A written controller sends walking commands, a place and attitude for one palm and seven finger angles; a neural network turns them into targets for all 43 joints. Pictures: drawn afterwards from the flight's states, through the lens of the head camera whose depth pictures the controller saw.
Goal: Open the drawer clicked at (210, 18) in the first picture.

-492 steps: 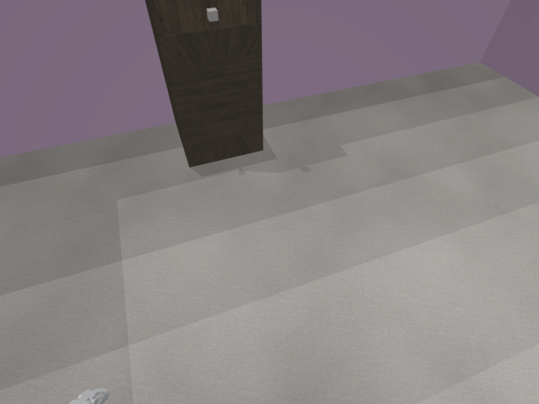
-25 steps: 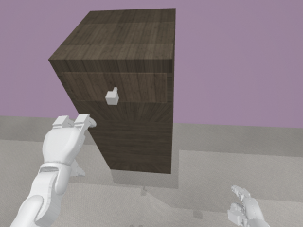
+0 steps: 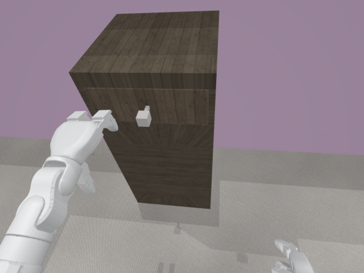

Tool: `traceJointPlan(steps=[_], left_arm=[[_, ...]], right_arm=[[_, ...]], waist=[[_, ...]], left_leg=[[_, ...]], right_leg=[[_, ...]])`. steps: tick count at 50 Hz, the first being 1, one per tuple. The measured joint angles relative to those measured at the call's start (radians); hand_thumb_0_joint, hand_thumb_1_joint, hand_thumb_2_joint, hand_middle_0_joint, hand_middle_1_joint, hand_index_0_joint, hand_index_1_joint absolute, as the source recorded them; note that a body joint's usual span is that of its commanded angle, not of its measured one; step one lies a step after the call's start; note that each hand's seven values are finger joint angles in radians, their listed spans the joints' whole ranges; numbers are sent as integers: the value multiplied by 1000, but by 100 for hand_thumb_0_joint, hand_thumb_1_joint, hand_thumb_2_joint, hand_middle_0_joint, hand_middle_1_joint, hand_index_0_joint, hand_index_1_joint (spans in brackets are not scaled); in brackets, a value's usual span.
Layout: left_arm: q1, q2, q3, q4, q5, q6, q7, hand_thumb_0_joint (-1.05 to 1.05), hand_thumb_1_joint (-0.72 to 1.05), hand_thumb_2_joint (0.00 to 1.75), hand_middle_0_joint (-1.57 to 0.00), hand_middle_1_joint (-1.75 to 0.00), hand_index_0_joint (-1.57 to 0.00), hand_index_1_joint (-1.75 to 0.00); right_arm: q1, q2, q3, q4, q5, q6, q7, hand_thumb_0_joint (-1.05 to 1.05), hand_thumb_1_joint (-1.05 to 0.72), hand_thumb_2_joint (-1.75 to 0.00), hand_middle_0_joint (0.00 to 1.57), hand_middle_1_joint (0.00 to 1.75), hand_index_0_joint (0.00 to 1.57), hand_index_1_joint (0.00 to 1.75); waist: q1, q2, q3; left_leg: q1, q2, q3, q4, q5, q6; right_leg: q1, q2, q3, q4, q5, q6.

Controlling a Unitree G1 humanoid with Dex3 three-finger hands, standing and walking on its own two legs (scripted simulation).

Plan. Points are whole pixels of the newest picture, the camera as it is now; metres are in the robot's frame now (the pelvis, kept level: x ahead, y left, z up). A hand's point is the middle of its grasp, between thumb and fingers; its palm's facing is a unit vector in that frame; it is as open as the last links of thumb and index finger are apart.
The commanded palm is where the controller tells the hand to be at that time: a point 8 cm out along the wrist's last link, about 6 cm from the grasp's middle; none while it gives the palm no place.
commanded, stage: raise the hand with hooked fingers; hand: left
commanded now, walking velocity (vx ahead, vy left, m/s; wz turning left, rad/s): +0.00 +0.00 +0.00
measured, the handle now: (145, 114) +0.55 +0.21 +0.00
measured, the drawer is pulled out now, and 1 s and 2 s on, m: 0.00 0.00 0.00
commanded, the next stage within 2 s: move the hooked fingers above the handle in 0.20 s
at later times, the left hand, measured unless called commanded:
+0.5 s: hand (103, 153) +0.32 +0.22 +0.10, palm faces +0.01 -0.05 -1.00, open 13.8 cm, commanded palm +0.31 +0.23 +0.16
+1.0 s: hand (120, 135) +0.39 +0.21 +0.08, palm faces +0.00 -0.04 -1.00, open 13.8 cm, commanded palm +0.38 +0.22 +0.15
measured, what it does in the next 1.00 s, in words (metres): stands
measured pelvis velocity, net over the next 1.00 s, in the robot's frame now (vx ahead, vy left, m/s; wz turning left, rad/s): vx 0.01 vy -0.01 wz -0.01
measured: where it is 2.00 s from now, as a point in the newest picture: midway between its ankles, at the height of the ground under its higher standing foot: outside the picture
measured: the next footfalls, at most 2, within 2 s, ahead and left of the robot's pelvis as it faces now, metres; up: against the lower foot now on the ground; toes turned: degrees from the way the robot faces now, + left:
none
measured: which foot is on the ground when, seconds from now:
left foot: down 0.00-1.00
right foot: down 0.00-1.00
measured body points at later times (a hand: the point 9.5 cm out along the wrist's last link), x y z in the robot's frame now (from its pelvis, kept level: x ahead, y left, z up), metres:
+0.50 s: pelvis +0.00 -0.01 +0.00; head +0.02 -0.05 +0.45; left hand +0.32 +0.23 +0.15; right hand +0.20 -0.23 -0.12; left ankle -0.03 +0.09 -0.74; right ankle +0.02 -0.13 -0.74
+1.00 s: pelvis +0.01 -0.01 +0.00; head +0.05 -0.04 +0.44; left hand +0.39 +0.21 +0.14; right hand +0.14 -0.27 -0.14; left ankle -0.03 +0.09 -0.74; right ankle +0.02 -0.13 -0.74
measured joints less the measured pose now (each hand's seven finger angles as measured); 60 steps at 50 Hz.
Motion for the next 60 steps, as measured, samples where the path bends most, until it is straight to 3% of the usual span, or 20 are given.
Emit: traceJointPlan(steps=[8, 13, 19, 26, 36, 49, 60], left_arm=[[30, -8, -10, -13, 10, -46, 51, -1, -49, 31, -32, -120, -32, -120], [16, -10, -11, 4, 14, -24, 78, -1, -49, 31, -32, -120, -32, -120], [-15, -16, -30, 52, 17, 7, 56, -1, -49, 31, -32, -120, -31, -120], [-105, -20, -62, 157, 31, -35, 42, -1, -49, 31, -32, -120, -32, -120], [-218, -23, -57, 298, 50, -51, 68, -1, -49, 31, -32, -120, -32, -120], [-271, -30, -54, 382, 67, -73, 104, -1, -49, 31, -32, -120, -32, -120], [-400, -39, -82, 550, 92, -58, 123, -1, -49, 31, -32, -120, -31, -120]], right_arm=[[12, -11, -19, 12, -1, -8, -3, 1, -90, -90, 20, 30, 20, 30], [-2, -5, -17, 19, 4, -10, -6, 1, -91, -90, 20, 30, 20, 30], [-29, 3, -3, 12, 9, -8, -15, 1, -91, -90, 20, 30, 20, 30], [-35, 11, 0, 7, 7, -22, -32, 1, -90, -90, 20, 30, 20, 30], [3, 1, -15, 19, 12, -16, -37, 1, -90, -90, 20, 30, 20, 30], [67, -9, -42, 34, 16, -4, -36, 1, -91, -90, 20, 30, 20, 30], [75, 4, -40, 36, 19, -5, -37, 1, -90, -90, 20, 30, 20, 30]], waist=[[4, -7, 11], [7, -5, 6], [4, 0, 2], [2, -9, -2], [-20, -20, -16], [-44, -25, -36], [-62, -34, -54]], left_leg=[[-10, 0, 0, -2, 5, -3], [-9, 3, -3, -5, 8, -6], [-7, 7, -7, -8, 11, -11], [-27, 12, -16, 5, 7, -17], [-66, 17, -11, 23, -5, -20], [-112, 16, 2, 53, -29, -15], [-154, 13, 1, 85, -45, -11]], right_leg=[[-13, 0, 1, 5, 1, -3], [-12, 3, -2, 3, 2, -7], [-10, 6, -7, 3, 2, -12], [-26, 10, -17, 14, -4, -18], [-69, 15, -11, 32, -14, -22], [-120, 14, 3, 64, -34, -17], [-158, 10, 2, 89, -46, -13]])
